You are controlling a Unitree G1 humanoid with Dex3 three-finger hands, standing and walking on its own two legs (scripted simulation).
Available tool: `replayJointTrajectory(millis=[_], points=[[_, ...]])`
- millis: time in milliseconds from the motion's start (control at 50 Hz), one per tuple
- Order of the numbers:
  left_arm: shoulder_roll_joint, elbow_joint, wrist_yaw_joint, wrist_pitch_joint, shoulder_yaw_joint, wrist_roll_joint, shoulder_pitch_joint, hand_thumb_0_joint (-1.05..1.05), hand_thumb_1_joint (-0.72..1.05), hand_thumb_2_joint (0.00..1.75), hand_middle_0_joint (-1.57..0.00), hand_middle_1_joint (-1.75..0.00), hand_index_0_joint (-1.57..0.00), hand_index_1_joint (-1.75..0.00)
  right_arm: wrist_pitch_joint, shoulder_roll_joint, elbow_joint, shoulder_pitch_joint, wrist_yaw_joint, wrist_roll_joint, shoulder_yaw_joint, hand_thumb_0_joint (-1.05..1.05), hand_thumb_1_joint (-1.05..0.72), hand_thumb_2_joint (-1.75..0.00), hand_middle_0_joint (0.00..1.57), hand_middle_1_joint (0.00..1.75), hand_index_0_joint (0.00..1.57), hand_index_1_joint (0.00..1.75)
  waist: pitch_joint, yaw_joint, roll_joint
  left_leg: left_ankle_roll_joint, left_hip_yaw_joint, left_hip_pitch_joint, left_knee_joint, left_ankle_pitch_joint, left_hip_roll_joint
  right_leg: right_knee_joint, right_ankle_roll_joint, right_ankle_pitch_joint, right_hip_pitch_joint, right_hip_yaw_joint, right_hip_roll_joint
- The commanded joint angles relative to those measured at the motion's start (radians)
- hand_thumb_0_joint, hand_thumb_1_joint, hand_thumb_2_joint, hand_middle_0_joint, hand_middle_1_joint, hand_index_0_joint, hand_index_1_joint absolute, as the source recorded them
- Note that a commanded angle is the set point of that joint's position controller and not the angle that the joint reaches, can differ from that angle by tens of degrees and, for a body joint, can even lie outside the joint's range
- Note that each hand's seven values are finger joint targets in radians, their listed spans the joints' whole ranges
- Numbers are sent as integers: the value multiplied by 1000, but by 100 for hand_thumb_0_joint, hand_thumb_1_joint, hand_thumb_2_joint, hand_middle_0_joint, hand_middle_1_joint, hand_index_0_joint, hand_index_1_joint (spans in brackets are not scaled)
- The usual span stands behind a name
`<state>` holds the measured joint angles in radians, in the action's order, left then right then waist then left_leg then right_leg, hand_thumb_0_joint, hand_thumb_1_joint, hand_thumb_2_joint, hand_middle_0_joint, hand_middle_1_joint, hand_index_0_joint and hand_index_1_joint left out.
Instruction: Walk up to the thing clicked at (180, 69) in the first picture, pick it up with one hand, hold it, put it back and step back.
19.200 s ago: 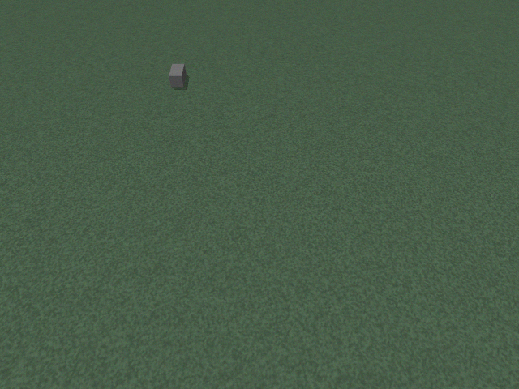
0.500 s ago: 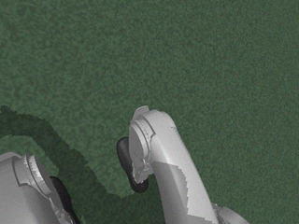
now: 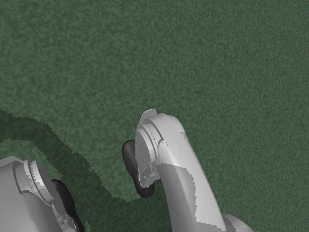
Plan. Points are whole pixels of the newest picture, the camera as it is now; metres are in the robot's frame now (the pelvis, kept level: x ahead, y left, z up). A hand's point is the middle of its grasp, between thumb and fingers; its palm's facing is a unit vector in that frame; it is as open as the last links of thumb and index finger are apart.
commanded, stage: approach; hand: left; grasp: from above
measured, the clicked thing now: out of the picture +0.47 +0.33 -0.30
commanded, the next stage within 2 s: none
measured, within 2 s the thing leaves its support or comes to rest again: neither
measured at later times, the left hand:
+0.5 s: hand out of the picture +0.46 +0.33 -0.20, palm faces +0.07 -0.47 -0.88, open 12.4 cm
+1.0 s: hand out of the picture +0.46 +0.33 -0.19, palm faces +0.07 -0.46 -0.88, open 12.1 cm
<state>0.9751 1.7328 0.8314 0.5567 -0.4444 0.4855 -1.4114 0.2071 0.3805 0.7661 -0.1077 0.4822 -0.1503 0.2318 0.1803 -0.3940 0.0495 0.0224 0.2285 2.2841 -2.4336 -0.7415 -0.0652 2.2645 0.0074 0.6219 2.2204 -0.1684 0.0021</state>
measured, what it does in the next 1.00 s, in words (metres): stands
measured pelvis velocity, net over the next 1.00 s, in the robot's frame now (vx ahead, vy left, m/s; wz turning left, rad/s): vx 0.00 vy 0.00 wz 0.00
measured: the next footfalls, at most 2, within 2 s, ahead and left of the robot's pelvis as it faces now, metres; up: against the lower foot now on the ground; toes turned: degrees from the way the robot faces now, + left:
none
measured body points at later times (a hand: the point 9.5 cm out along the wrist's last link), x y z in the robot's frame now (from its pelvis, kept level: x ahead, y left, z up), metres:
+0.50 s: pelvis +0.00 +0.00 +0.00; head +0.30 +0.08 +0.33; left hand +0.45 +0.35 -0.15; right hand +0.00 -0.26 -0.07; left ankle +0.06 +0.13 -0.30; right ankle +0.12 -0.11 -0.30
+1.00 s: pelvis +0.00 +0.00 +0.00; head +0.30 +0.08 +0.33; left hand +0.46 +0.35 -0.14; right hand +0.00 -0.26 -0.07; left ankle +0.06 +0.13 -0.30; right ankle +0.12 -0.11 -0.30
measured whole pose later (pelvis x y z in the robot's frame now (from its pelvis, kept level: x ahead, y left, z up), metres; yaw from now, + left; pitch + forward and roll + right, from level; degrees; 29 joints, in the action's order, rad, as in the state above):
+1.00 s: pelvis +0.00 +0.00 +0.00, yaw +0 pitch +33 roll -12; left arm 0.96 1.73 0.82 0.57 -0.44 0.49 -1.41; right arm 0.21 0.39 0.77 -0.12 0.48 -0.15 0.23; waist 0.17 -0.39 0.04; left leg 0.02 0.23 2.28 -2.43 -0.74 -0.07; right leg 2.26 0.01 0.62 2.22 -0.17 0.00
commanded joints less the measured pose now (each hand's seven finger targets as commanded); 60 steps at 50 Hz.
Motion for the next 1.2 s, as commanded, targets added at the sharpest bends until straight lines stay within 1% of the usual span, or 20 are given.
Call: replayJointTrajectory(millis=[0,60,140,180,240,300,320,360,420,480,560,620,720,820,860,880,960,1020,1120,1180], points=[[148,-75,21,-2,43,10,-247,0,-29,88,-26,-91,-25,-93,-8,323,60,-282,7,0,-70,0,-92,-90,20,30,20,30,-705,-73,-400,-34,-73,-431,244,221,13,-202,12,-264,-445,-69,-49],[169,-106,15,-9,48,25,-271,0,-24,87,-30,-88,-28,-90,-7,321,56,-277,4,0,-64,0,-92,-90,20,30,20,30,-732,-68,-422,-33,-79,-447,230,257,11,-203,10,-300,-445,-61,-51],[202,-144,9,-9,45,47,-304,0,-24,82,-31,-83,-29,-85,-8,322,64,-263,-2,-4,-71,0,-92,-90,20,30,20,30,-754,-57,-474,-29,-82,-475,250,247,9,-195,5,-289,-450,-61,-46],[202,-142,11,-6,33,61,-298,0,-28,82,-28,-83,-26,-85,-10,324,46,-283,-1,1,-78,0,-92,-90,20,30,20,30,-782,-55,-492,-22,-73,-505,258,253,5,-192,0,-287,-446,-64,-49],[172,-130,14,2,49,70,-300,0,-28,82,-30,-80,-27,-83,-10,318,53,-276,-6,0,-82,0,-92,-91,20,30,20,30,-767,-59,-500,-19,-66,-524,259,243,4,-196,-3,-276,-410,-68,-46],[131,-117,14,7,54,61,-256,0,-28,82,-29,-83,-27,-85,-7,319,43,-284,3,0,-96,0,-92,-90,20,30,20,30,-736,-62,-465,-24,-64,-504,257,249,7,-190,0,-279,-411,-74,-43],[113,-118,13,6,61,45,-247,0,-24,81,-32,-81,-30,-83,-7,317,54,-278,4,-4,-94,0,-92,-91,20,30,20,30,-718,-65,-444,-24,-65,-495,259,244,7,-190,2,-279,-423,-73,-44],[127,-131,25,5,35,34,-246,0,-24,79,-33,-77,-31,-80,-7,327,34,-288,10,1,-109,0,-92,-90,20,30,20,30,-742,-55,-456,-23,-58,-513,264,251,6,-191,0,-282,-416,-75,-44],[119,-125,27,5,44,10,-245,0,-23,78,-33,-76,-31,-79,-5,322,66,-279,13,-8,-96,0,-92,-90,20,30,20,30,-688,-72,-398,-35,-75,-445,253,215,14,-203,13,-265,-445,-69,-42],[165,-140,33,-5,18,5,-247,0,-18,79,-37,-76,-35,-78,-5,320,45,-266,11,-5,-83,0,-92,-90,20,30,20,30,-731,-51,-418,-32,-81,-473,248,248,12,-203,11,-291,-459,-62,-41],[197,-129,39,-15,28,43,-284,0,-20,78,-36,-76,-33,-79,-10,324,70,-260,3,-13,-74,0,-92,-90,20,30,20,30,-734,-63,-467,-30,-82,-482,252,225,10,-202,5,-272,-449,-62,-44],[208,-149,30,-20,35,49,-305,0,-17,75,-36,-76,-35,-78,-9,317,68,-245,0,-18,-65,0,-92,-90,20,30,20,30,-730,-69,-474,-32,-86,-479,247,217,12,-209,7,-261,-440,-61,-37],[186,-144,17,-5,48,52,-303,0,-21,75,-34,-76,-32,-78,-10,331,55,-257,0,-14,-70,0,-92,-90,20,30,20,30,-757,-82,-487,-21,-64,-534,258,237,7,-193,5,-272,-429,-77,-38],[165,-96,21,10,38,36,-261,0,-23,77,-33,-77,-31,-79,-12,329,47,-276,5,2,-79,0,-92,-90,20,30,20,30,-741,-56,-435,-29,-73,-462,258,224,11,-204,11,-261,-450,-72,-46],[148,-97,12,14,51,26,-256,0,-20,74,-35,-76,-33,-78,-10,316,53,-270,4,1,-75,0,-92,-90,20,30,20,30,-713,-63,-401,-35,-79,-443,245,218,15,-214,16,-256,-434,-71,-44],[143,-91,14,9,48,23,-247,0,-19,75,-36,-75,-34,-77,-8,323,56,-281,4,5,-81,0,-92,-90,20,30,20,30,-725,-55,-408,-34,-82,-431,247,223,11,-210,14,-260,-452,-67,-53],[154,-115,9,6,47,26,-246,0,-19,75,-35,-76,-33,-78,-9,310,52,-274,5,1,-78,0,-92,-90,20,30,20,30,-729,-55,-394,-38,-87,-424,243,248,15,-203,15,-292,-470,-62,-49],[179,-120,12,-3,32,32,-275,0,-17,73,-37,-73,-36,-75,-8,311,53,-278,-1,0,-75,0,-92,-90,20,30,20,30,-762,-53,-430,-30,-79,-466,252,245,9,-208,8,-281,-452,-61,-49],[153,-162,8,-7,58,49,-325,0,-20,73,-34,-75,-33,-77,-7,316,79,-256,-9,-14,-87,0,-92,-90,20,30,20,30,-735,-75,-496,-19,-65,-529,283,209,8,-197,-2,-247,-411,-72,-40],[142,-142,15,-1,53,49,-314,0,-21,74,-34,-75,-32,-77,-7,320,60,-269,-3,-11,-87,0,-92,-90,20,30,20,30,-754,-72,-494,-19,-65,-542,268,242,7,-197,-3,-273,-407,-68,-39]])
